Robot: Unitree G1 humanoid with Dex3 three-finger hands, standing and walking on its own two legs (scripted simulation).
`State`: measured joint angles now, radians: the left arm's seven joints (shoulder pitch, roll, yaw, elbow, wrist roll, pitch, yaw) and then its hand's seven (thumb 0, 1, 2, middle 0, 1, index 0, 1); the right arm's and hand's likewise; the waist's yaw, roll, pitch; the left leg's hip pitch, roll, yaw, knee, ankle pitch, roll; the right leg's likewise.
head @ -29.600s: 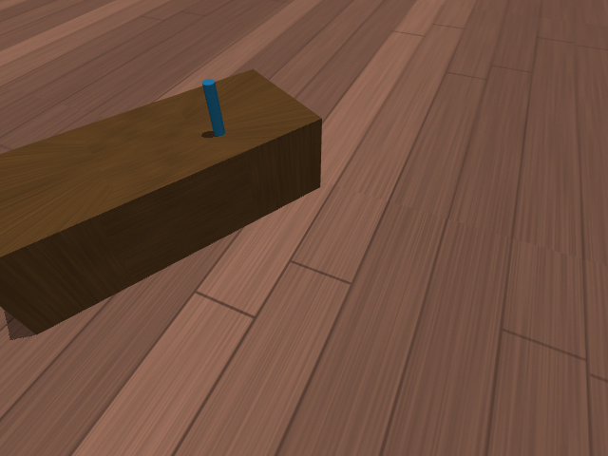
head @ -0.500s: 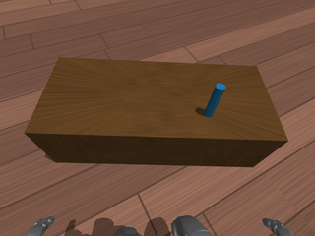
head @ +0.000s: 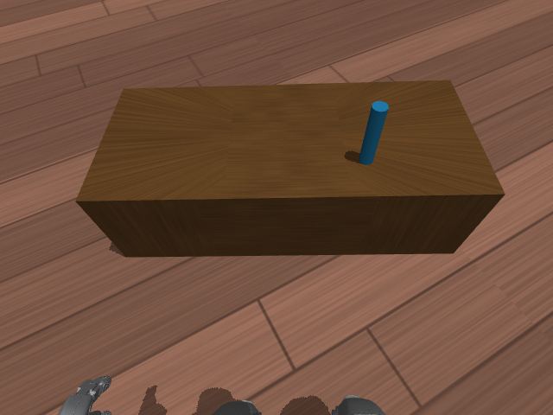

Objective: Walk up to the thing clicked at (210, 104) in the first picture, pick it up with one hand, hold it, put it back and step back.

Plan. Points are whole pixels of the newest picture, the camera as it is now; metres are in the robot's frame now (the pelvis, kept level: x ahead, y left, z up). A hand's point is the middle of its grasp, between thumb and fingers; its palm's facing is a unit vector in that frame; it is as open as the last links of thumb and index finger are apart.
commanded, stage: step back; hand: right
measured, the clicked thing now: (372, 135) +0.86 -0.25 -0.26
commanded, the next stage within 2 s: stand in 1.82 s
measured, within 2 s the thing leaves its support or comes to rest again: neither
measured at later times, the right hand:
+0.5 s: hand out of the picture -0.06 -0.31 -0.14, palm faces +0.02 +0.91 -0.40, open 7.4 cm
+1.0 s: hand out of the picture -0.19 -0.28 -0.13, palm faces -0.02 +0.93 -0.38, open 7.4 cm
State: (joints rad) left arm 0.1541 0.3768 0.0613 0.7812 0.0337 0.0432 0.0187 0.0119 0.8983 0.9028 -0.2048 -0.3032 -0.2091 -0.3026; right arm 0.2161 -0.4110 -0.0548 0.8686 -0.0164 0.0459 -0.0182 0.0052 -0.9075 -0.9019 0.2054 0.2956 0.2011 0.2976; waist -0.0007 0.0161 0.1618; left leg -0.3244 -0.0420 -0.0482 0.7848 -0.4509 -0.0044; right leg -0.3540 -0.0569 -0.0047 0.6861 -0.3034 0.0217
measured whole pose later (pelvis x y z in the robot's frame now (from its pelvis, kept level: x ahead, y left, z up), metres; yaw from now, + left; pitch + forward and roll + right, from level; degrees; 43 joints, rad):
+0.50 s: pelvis -0.17 -0.03 +0.01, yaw -4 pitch -2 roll +1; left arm 0.22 0.36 0.05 0.88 0.04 0.05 0.00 0.01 0.90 0.90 -0.20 -0.30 -0.21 -0.30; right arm 0.13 -0.42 -0.06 0.85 -0.01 0.06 -0.03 0.00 -0.91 -0.90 0.21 0.30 0.20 0.30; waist 0.03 0.02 0.14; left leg -0.55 -0.09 -0.13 1.06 -0.47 -0.01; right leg -0.27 -0.01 0.04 0.67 -0.36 -0.01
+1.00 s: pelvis -0.29 -0.02 +0.01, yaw -1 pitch -3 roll -2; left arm 0.23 0.37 0.06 0.98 0.03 0.01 -0.01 0.01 0.90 0.90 -0.20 -0.30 -0.20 -0.30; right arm 0.15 -0.37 -0.05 0.93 -0.05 0.02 0.01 0.00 -0.90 -0.90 0.21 0.30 0.21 0.30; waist 0.02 0.03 0.08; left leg -0.33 0.04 0.00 0.66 -0.31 0.02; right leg -0.19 0.04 0.01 0.57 -0.33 -0.02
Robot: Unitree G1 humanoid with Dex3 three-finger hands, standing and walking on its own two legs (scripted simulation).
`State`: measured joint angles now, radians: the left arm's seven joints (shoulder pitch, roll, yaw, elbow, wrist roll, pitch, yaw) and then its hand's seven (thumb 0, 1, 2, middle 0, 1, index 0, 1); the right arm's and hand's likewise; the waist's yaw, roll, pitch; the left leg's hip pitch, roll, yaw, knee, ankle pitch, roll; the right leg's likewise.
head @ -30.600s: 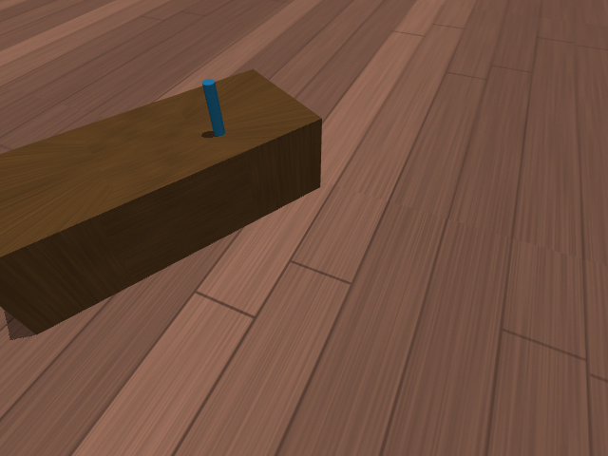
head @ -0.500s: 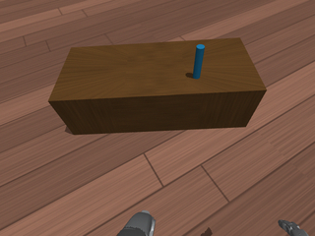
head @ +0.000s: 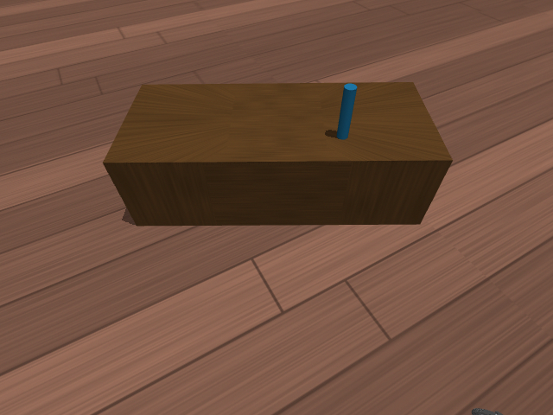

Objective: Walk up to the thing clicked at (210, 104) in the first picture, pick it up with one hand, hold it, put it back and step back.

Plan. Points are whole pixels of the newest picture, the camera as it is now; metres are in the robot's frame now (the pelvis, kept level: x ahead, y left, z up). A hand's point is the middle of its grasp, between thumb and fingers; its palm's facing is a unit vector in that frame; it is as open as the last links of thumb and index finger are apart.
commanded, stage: step back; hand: right
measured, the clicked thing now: (346, 113) +1.16 -0.21 -0.26
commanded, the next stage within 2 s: stand in 0.82 s
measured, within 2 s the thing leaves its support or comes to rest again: neither
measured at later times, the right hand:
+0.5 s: hand out of the picture +0.11 -0.23 -0.14, palm faces -0.04 +0.94 -0.34, open 7.4 cm
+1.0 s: hand out of the picture +0.15 -0.22 -0.13, palm faces -0.05 +0.93 -0.35, open 7.4 cm
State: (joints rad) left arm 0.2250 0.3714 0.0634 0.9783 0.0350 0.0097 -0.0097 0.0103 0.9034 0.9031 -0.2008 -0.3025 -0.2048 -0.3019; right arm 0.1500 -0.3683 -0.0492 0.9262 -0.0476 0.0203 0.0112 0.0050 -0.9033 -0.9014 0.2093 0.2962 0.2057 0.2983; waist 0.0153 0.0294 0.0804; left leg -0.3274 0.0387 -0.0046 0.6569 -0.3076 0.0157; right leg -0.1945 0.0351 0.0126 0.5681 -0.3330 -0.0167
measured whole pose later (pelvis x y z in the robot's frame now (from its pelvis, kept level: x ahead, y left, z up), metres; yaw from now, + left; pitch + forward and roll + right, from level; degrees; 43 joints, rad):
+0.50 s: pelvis +0.02 +0.02 +0.01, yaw +2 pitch -2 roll -1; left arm 0.16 0.38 0.04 1.03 0.02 -0.03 -0.01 0.01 0.90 0.90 -0.20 -0.30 -0.21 -0.30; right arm 0.16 -0.33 -0.04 1.03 -0.02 -0.01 0.01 0.01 -0.91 -0.90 0.21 0.30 0.20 0.30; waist 0.01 0.00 0.05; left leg -0.25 0.00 -0.03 0.58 -0.29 0.00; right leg -0.15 -0.01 -0.01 0.53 -0.34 0.02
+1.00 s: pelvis +0.03 +0.02 +0.01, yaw +1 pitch -3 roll +0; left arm 0.09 0.36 0.01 1.10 0.00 0.00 0.00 0.01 0.90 0.90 -0.20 -0.30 -0.20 -0.30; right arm 0.06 -0.34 -0.02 1.07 -0.01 -0.02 0.00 0.00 -0.91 -0.90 0.21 0.30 0.20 0.30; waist 0.02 -0.01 0.10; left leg -0.18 -0.01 -0.01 0.47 -0.24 0.01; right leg -0.09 -0.03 0.00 0.43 -0.29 0.03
